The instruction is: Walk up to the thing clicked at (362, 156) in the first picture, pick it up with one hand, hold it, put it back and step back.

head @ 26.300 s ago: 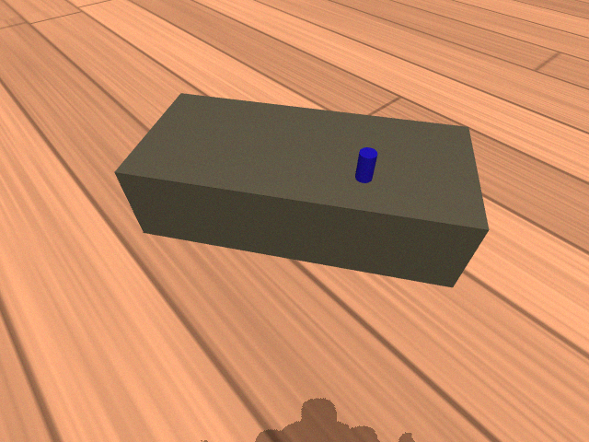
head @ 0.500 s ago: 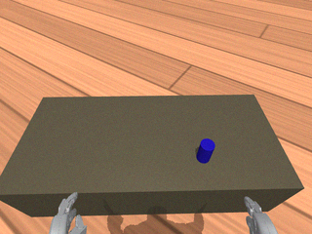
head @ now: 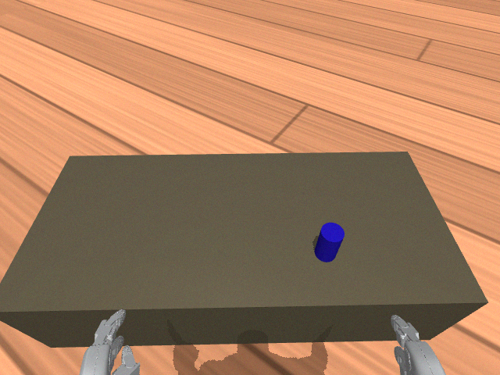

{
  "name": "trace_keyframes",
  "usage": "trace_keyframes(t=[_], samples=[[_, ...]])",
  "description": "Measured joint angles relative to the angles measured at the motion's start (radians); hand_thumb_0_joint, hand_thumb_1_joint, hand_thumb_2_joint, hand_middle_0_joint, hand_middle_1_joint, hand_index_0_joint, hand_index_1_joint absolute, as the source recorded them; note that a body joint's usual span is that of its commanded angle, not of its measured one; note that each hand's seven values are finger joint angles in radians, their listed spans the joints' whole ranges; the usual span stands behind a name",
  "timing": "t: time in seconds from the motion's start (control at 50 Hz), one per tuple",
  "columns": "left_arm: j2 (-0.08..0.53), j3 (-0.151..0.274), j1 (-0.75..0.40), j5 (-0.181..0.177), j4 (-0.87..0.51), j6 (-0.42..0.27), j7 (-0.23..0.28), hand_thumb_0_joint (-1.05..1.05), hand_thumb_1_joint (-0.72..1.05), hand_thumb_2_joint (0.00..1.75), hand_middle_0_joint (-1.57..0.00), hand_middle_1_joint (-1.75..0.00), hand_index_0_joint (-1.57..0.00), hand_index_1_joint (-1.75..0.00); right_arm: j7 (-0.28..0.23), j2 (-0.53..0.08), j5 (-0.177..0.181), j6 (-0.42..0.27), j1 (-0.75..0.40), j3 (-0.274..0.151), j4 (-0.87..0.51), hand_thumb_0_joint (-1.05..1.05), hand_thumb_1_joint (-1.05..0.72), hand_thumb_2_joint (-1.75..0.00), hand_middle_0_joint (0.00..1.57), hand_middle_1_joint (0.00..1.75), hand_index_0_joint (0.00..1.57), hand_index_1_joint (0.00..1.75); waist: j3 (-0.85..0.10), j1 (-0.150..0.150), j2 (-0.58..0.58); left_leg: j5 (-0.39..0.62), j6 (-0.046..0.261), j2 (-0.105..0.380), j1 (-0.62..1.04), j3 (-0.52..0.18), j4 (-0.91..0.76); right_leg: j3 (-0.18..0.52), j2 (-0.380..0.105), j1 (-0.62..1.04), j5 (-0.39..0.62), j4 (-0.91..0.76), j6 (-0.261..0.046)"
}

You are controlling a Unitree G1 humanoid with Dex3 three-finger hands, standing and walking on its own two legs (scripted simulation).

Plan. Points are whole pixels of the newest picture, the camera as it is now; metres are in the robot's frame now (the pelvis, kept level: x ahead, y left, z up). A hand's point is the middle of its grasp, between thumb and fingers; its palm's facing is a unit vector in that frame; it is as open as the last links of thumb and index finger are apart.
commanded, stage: home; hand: right
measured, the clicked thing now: (328, 242) +0.53 -0.22 -0.30
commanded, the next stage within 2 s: stand in 0.40 s
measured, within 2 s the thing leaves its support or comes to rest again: neither
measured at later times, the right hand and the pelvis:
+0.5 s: hand out of the picture +0.06 -0.24 -0.10, palm faces +0.02 +0.94 -0.33, open 17.5 cm; pelvis -0.01 -0.01 +0.05, yaw -1 degrees
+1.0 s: hand out of the picture +0.03 -0.23 -0.10, palm faces +0.00 +0.94 -0.33, open 8.5 cm; pelvis -0.02 +0.01 +0.06, yaw +0 degrees
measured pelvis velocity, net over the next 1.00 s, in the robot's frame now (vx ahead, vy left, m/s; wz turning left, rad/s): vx -0.02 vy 0.01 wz -0.01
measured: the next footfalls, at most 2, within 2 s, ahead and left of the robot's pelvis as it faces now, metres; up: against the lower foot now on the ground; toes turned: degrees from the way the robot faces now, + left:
none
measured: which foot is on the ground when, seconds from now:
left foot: down 0.00-1.00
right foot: down 0.00-1.00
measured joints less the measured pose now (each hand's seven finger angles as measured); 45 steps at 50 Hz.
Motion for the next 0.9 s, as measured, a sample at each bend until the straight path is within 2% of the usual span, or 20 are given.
trace_keyframes(t=[0.04,0.08,0.12,0.2,0.36,0.54,0.62,0.72,0.82,0.9], samples=[[0.009,0.013,-0.039,0.06,0.064,0.027,-0.031,0.01,0.9,0.9,-0.2,-0.3,-0.2,-0.3,-0.004,-0.015,-0.046,-0.13,-0.072,0.021,0.144,-0.01,0.56,-0.05,0.05,0.05,0.06,0.05,0.063,-0.016,0.011,0.006,0.003,0.004,0.058,-0.007,-0.016,-0.008,0.005,0.064,0.011,-0.025,-0.003],[0.028,0.016,-0.08,0.093,0.147,0.089,-0.08,0.01,0.9,0.9,-0.2,-0.3,-0.2,-0.3,-0.001,-0.031,-0.079,-0.249,-0.165,0.028,0.341,-0.01,0.56,-0.04,0.05,0.05,0.06,0.05,0.105,-0.038,0.029,0.021,0.004,0.014,0.11,-0.016,-0.046,-0.017,0.014,0.124,0.034,-0.072,-0.006],[0.041,0.023,-0.106,0.096,0.204,0.132,-0.116,0.01,0.9,0.9,-0.2,-0.3,-0.21,-0.3,0.005,-0.049,-0.105,-0.321,-0.221,0.023,0.482,-0.01,0.56,-0.04,0.05,0.05,0.06,0.04,0.131,-0.044,0.043,0.037,0.003,0.022,0.148,-0.019,-0.078,-0.021,0.023,0.167,0.058,-0.117,-0.008],[0.06,0.046,-0.115,0.078,0.265,0.166,-0.157,0.01,0.9,0.9,-0.21,-0.3,-0.21,-0.3,0.01,-0.076,-0.108,-0.39,-0.254,0.004,0.664,-0.01,0.54,-0.05,0.05,0.05,0.06,0.05,0.16,-0.038,0.063,0.069,-0.004,0.035,0.212,-0.023,-0.145,-0.027,0.037,0.239,0.101,-0.203,-0.011],[0.091,0.075,-0.088,0.066,0.376,0.194,-0.165,0.01,0.9,0.9,-0.2,-0.3,-0.2,-0.3,0.0,-0.077,-0.102,-0.441,-0.255,-0.005,0.909,-0.01,0.54,-0.05,0.05,0.05,0.06,0.05,0.178,-0.041,0.062,0.126,-0.015,0.042,0.338,-0.027,-0.276,-0.032,0.047,0.367,0.158,-0.338,-0.019],[0.077,0.066,-0.108,0.05,0.477,0.209,-0.167,0.01,0.9,0.9,-0.2,-0.3,-0.2,-0.3,-0.006,-0.077,-0.091,-0.458,-0.28,0.003,1.084,-0.01,0.55,-0.05,0.06,0.05,0.06,0.05,0.202,-0.049,0.046,0.202,-0.019,0.047,0.445,-0.03,-0.42,-0.037,0.056,0.485,0.244,-0.502,-0.019],[0.073,0.062,-0.124,0.046,0.519,0.213,-0.17,0.01,0.9,0.9,-0.2,-0.3,-0.2,-0.3,-0.007,-0.082,-0.088,-0.459,-0.292,0.004,1.139,-0.01,0.48,-0.12,0.1,0.11,0.1,0.11,0.205,-0.05,0.036,0.228,-0.018,0.046,0.475,-0.032,-0.467,-0.039,0.055,0.52,0.274,-0.557,-0.017],[0.076,0.059,-0.136,0.043,0.562,0.211,-0.173,0.01,0.9,0.89,-0.2,-0.3,-0.2,-0.3,-0.009,-0.086,-0.087,-0.463,-0.304,0.009,1.19,-0.01,0.25,-0.35,0.16,0.21,0.16,0.21,0.21,-0.046,0.026,0.251,-0.016,0.045,0.504,-0.03,-0.508,-0.037,0.055,0.552,0.302,-0.606,-0.014],[0.083,0.058,-0.145,0.041,0.597,0.211,-0.174,0.01,0.9,0.89,-0.2,-0.3,-0.2,-0.3,-0.008,-0.08,-0.086,-0.465,-0.314,0.016,1.224,-0.01,-0.09,-0.63,0.18,0.26,0.19,0.26,0.213,-0.043,0.026,0.266,-0.013,0.041,0.521,-0.028,-0.534,-0.036,0.051,0.571,0.319,-0.636,-0.01],[0.089,0.056,-0.149,0.04,0.618,0.211,-0.175,0.01,0.91,0.89,-0.2,-0.3,-0.2,-0.3,-0.004,-0.074,-0.084,-0.464,-0.325,0.02,1.241,0.0,-0.39,-0.77,0.19,0.28,0.2,0.28,0.217,-0.041,0.032,0.275,-0.009,0.037,0.527,-0.027,-0.548,-0.035,0.048,0.579,0.33,-0.654,-0.006]])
